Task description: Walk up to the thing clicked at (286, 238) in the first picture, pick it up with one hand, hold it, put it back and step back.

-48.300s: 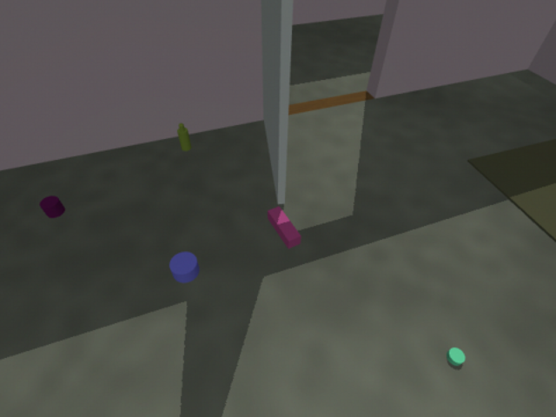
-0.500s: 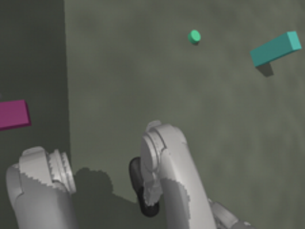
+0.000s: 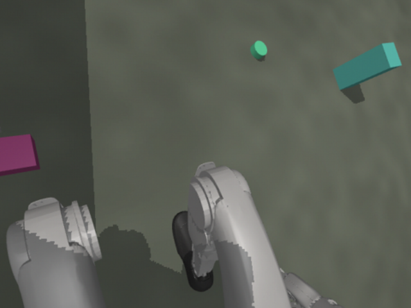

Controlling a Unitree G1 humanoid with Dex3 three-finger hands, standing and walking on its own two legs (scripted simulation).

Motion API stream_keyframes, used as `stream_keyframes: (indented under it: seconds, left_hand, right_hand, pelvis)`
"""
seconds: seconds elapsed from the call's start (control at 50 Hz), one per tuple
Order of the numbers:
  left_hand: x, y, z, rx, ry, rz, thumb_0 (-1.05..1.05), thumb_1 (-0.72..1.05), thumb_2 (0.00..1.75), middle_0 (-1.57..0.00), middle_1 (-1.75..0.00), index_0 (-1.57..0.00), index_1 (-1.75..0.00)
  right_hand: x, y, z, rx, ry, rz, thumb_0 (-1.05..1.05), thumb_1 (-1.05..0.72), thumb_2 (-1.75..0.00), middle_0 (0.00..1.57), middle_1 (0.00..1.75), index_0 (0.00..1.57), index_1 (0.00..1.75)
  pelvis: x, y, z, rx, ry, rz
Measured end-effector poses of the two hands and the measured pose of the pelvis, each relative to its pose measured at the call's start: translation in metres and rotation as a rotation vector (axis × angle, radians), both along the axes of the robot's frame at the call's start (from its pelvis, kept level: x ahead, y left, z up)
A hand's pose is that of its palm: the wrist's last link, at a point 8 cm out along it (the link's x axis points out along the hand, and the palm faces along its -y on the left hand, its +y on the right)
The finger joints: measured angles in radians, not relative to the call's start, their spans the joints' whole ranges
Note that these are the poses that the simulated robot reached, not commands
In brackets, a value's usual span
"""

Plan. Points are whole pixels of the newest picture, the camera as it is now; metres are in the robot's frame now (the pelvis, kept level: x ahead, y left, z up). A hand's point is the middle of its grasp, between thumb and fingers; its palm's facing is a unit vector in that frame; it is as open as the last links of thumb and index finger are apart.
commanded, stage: close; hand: left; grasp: from above
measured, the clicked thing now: out of the picture +0.40 +0.31 -0.27
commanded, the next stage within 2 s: none
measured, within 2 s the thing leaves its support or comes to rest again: neither
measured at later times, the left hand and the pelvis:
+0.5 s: hand out of the picture +0.39 +0.30 -0.25, palm faces -0.46 -0.12 -0.88, open 11.5 cm; pelvis +0.00 +0.00 +0.00, yaw +0 degrees
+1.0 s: hand out of the picture +0.39 +0.30 -0.25, palm faces -0.46 -0.12 -0.88, open 11.8 cm; pelvis +0.00 +0.00 +0.00, yaw +0 degrees
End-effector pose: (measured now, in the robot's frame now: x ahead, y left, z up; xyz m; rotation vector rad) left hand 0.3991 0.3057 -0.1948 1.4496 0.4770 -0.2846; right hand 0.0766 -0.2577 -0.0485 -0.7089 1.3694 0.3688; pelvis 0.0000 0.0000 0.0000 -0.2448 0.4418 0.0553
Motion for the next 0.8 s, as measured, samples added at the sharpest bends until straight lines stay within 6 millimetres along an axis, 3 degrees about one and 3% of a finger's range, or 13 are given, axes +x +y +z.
stream_keyframes:
  seconds: [0.8]
  left_hand:
    - [0.0014, -0.0007, -0.0019, -0.003, 0.001, 0.006, 0.00, -0.06, 0.61, -0.35, -0.72, -0.39, -0.68]
  right_hand:
    - [-0.0002, -0.0011, 0.0004, -0.003, 0.004, -0.002, 0.00, -0.89, -0.89, 0.20, 0.30, 0.20, 0.30]
  pelvis:
    - [0.0003, -0.0004, 0.0000, 0.001, 0.002, 0.000]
